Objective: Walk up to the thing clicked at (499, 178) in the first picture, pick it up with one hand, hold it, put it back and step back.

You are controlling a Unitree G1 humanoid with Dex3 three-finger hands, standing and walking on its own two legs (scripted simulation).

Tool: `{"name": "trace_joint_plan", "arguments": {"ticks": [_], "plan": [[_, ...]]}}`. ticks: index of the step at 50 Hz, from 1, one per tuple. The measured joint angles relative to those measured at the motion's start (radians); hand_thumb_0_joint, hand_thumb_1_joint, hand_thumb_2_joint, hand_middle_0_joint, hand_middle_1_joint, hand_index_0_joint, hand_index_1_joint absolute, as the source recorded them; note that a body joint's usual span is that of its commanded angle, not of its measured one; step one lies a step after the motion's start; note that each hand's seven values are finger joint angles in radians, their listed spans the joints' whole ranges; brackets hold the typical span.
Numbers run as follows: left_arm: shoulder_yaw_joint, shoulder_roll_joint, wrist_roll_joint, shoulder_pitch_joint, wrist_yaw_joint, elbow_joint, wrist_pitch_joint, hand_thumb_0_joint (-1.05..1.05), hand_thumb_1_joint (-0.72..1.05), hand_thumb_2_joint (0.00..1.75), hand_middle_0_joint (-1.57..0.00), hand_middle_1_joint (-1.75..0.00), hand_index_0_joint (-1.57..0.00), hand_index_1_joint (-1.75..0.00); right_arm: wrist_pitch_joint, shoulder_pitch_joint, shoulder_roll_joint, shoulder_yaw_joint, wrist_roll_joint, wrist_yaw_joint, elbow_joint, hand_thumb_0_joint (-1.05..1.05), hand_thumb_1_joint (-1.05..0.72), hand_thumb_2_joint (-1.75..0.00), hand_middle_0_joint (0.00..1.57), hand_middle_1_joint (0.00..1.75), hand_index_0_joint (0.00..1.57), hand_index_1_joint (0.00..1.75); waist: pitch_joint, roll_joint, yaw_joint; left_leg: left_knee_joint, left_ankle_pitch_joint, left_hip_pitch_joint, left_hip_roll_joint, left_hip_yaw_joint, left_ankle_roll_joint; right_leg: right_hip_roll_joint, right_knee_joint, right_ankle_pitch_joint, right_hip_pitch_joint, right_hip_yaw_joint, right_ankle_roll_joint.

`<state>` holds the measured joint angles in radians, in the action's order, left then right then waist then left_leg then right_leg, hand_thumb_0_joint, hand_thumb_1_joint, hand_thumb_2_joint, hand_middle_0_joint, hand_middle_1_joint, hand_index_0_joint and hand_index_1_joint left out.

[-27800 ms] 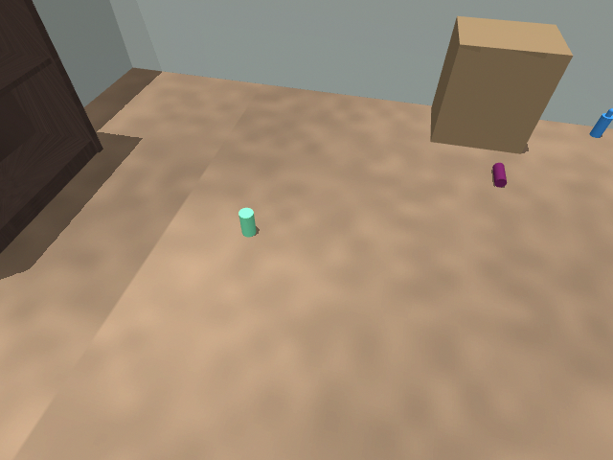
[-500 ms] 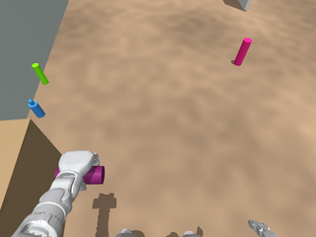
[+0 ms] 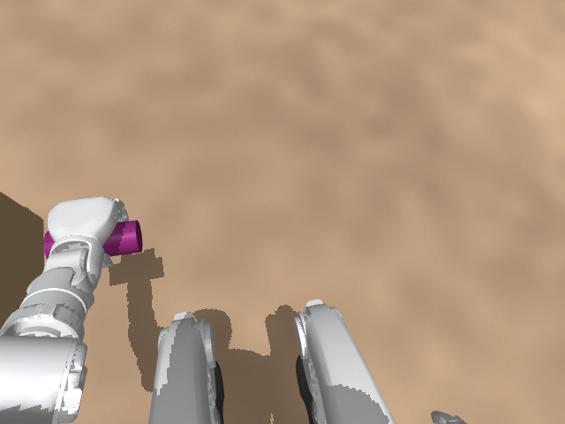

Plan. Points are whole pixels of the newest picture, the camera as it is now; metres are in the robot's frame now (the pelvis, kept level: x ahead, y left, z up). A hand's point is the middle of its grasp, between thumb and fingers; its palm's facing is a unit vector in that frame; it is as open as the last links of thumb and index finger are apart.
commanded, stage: crouch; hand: left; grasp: from above
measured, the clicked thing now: (96, 241) +0.43 +0.25 -0.17
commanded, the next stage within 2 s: lower in 1.06 s
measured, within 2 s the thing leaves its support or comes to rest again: neither
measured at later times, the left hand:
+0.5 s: hand (121, 249) +0.45 +0.25 -0.29, palm faces -0.46 -0.05 -0.89, open 8.2 cm
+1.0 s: hand (130, 249) +0.47 +0.25 -0.35, palm faces -0.46 -0.05 -0.88, open 8.1 cm
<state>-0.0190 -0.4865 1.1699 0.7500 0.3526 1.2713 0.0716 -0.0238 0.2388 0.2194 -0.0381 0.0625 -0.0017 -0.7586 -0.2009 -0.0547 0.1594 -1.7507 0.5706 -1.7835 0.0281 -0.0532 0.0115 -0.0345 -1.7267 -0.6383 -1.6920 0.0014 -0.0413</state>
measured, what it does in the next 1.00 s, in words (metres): lowers itself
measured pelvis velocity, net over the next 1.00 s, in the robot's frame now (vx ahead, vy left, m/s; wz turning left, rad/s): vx -0.01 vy -0.01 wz -0.10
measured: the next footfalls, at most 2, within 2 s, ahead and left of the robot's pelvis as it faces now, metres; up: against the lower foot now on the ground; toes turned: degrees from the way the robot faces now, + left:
none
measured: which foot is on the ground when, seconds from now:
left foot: down 0.00-1.00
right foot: down 0.00-1.00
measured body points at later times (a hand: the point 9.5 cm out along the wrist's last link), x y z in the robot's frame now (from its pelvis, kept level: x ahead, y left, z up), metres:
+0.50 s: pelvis +0.00 -0.01 -0.11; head +0.24 +0.05 +0.27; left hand +0.47 +0.25 -0.24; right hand +0.07 -0.28 -0.23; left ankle +0.09 +0.12 -0.49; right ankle +0.07 -0.14 -0.49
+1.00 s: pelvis -0.01 -0.01 -0.17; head +0.24 +0.04 +0.20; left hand +0.49 +0.25 -0.30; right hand +0.01 -0.28 -0.28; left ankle +0.09 +0.12 -0.49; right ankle +0.07 -0.14 -0.49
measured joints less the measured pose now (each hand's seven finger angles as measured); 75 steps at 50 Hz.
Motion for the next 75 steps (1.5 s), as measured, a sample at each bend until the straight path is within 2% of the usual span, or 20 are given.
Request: {"name": "trace_joint_plan", "arguments": {"ticks": [7,17,34,44,57,65,75], "plan": [[0.029,-0.049,0.035,0.046,0.017,0.008,0.035,0.00,0.26,0.27,-0.87,-0.33,-0.89,-0.30,-0.027,-0.046,0.000,0.015,0.019,-0.029,-0.002,0.00,-0.89,-0.89,0.21,0.30,0.20,0.30,0.004,0.014,0.009,-0.155,0.029,-0.179,-0.008,-0.024,-0.006,0.000,-0.151,-0.040,-0.163,0.020,0.001],[0.049,-0.094,0.040,0.097,0.027,0.022,0.038,0.00,0.26,0.26,-0.88,-0.30,-0.91,-0.28,-0.041,-0.103,0.011,0.020,0.042,-0.067,0.008,0.00,-0.90,-0.90,0.20,0.30,0.20,0.30,0.045,0.043,0.011,-0.295,0.061,-0.309,-0.007,-0.052,-0.015,-0.009,-0.284,-0.075,-0.284,0.041,0.001],[0.096,-0.181,0.066,0.177,0.030,0.112,0.075,0.00,0.25,0.24,-0.90,-0.28,-0.93,-0.25,-0.024,-0.086,0.017,0.047,0.062,-0.104,0.009,0.00,-0.91,-0.90,0.20,0.30,0.20,0.30,0.101,0.062,0.046,-0.460,0.082,-0.434,0.006,-0.075,-0.020,-0.034,-0.440,-0.090,-0.409,0.054,-0.003],[0.115,-0.233,0.076,0.209,0.029,0.162,0.093,0.00,0.26,0.23,-0.90,-0.28,-0.93,-0.25,-0.022,-0.073,0.017,0.087,0.072,-0.113,0.006,0.00,-0.91,-0.90,0.20,0.30,0.20,0.30,0.141,0.070,0.069,-0.533,0.072,-0.489,0.004,-0.091,-0.024,-0.040,-0.510,-0.081,-0.460,0.065,-0.003],[0.122,-0.285,0.078,0.235,0.038,0.201,0.107,0.00,0.26,0.23,-0.90,-0.28,-0.93,-0.26,-0.025,-0.095,0.031,0.124,0.086,-0.115,0.006,0.00,-0.91,-0.90,0.20,0.30,0.20,0.30,0.172,0.083,0.081,-0.603,0.073,-0.537,0.004,-0.116,-0.031,-0.050,-0.571,-0.077,-0.506,0.083,-0.005],[0.111,-0.309,0.074,0.248,0.036,0.226,0.110,0.00,0.25,0.24,-0.90,-0.29,-0.93,-0.27,-0.027,-0.115,0.037,0.144,0.090,-0.120,0.016,0.00,-0.91,-0.90,0.20,0.30,0.20,0.30,0.190,0.096,0.087,-0.636,0.079,-0.552,0.004,-0.129,-0.034,-0.055,-0.598,-0.080,-0.520,0.092,-0.005],[0.137,-0.344,0.090,0.241,0.064,0.243,0.138,0.00,0.25,0.24,-0.91,-0.30,-0.93,-0.28,-0.036,-0.131,0.043,0.176,0.109,-0.126,0.027,0.00,-0.91,-0.90,0.20,0.30,0.20,0.30,0.231,0.120,0.100,-0.686,0.087,-0.578,0.003,-0.151,-0.040,-0.062,-0.636,-0.082,-0.540,0.108,-0.007]]}}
